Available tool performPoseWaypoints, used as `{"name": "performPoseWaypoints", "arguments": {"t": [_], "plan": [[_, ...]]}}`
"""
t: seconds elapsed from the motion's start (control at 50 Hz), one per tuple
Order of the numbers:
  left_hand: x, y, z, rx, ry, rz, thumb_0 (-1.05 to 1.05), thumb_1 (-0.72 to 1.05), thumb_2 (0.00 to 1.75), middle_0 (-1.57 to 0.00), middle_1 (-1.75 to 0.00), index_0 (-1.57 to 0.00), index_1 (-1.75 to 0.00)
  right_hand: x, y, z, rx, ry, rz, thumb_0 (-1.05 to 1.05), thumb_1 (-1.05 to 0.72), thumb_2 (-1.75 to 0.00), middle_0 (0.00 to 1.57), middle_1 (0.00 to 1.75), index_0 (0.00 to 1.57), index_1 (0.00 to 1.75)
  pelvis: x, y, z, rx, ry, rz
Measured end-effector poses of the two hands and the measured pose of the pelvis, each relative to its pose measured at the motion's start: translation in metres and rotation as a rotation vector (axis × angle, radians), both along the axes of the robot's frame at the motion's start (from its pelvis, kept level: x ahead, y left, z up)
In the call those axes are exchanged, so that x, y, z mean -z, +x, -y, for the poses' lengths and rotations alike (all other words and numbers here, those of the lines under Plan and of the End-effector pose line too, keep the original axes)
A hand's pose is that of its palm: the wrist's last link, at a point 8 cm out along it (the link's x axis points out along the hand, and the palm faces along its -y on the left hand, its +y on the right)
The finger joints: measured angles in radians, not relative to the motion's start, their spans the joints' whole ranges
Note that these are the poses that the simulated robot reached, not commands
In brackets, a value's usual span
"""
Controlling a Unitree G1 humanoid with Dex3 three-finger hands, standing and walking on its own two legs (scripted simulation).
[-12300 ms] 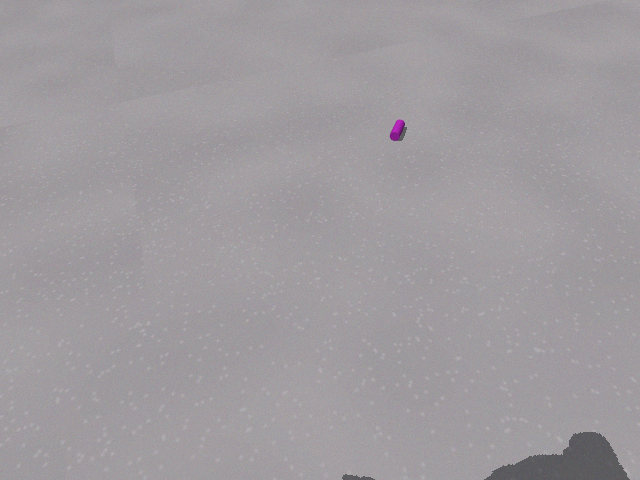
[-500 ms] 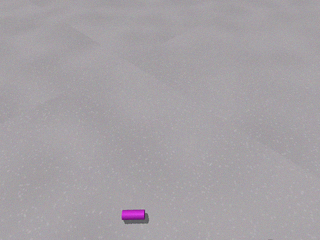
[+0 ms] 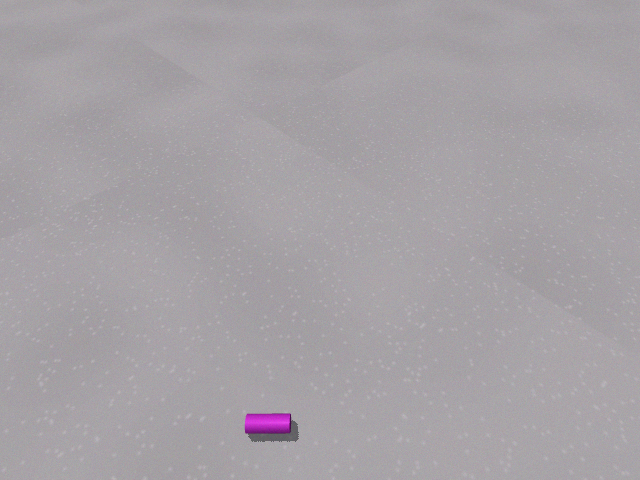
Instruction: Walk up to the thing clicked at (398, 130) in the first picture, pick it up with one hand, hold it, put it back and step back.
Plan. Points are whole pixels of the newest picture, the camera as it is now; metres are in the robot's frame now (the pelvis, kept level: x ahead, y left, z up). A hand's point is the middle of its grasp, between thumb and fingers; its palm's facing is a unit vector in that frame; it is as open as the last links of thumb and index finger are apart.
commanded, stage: stand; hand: left
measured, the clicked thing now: (268, 423) +0.42 +0.19 -0.76
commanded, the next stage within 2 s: walk up in 1.74 s
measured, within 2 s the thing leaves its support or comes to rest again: neither
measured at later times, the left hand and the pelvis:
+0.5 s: hand out of the picture +0.09 +0.25 -0.16, palm faces -0.02 -0.94 -0.34, open 7.4 cm; pelvis +0.01 +0.00 +0.00, yaw +0 degrees
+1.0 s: hand out of the picture +0.09 +0.25 -0.16, palm faces -0.01 -0.94 -0.34, open 7.4 cm; pelvis +0.02 +0.00 +0.00, yaw +1 degrees
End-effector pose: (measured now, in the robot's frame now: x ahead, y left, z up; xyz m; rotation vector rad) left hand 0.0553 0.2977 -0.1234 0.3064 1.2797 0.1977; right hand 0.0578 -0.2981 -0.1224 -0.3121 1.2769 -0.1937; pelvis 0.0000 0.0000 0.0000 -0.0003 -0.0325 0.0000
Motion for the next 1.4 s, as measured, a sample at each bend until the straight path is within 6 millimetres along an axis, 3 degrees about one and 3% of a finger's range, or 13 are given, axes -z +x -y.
{"name": "performPoseWaypoints", "arguments": {"t": [0.44,1.4], "plan": [[-0.005,0.031,0.0,0.013,0.007,0.056,0.01,0.9,0.9,-0.2,-0.3,-0.21,-0.3,-0.003,0.033,-0.002,-0.026,0.0,0.051,0.01,-0.9,-0.9,0.2,0.3,0.2,0.3,0.0,0.013,0.0,-0.008,-0.001,-0.003],[-0.004,0.033,0.002,-0.003,0.01,0.037,0.01,0.9,0.9,-0.2,-0.3,-0.21,-0.3,-0.002,0.041,0.001,-0.031,-0.004,0.035,0.01,-0.9,-0.9,0.2,0.3,0.2,0.3,-0.001,0.024,0.002,-0.014,-0.001,-0.008]]}}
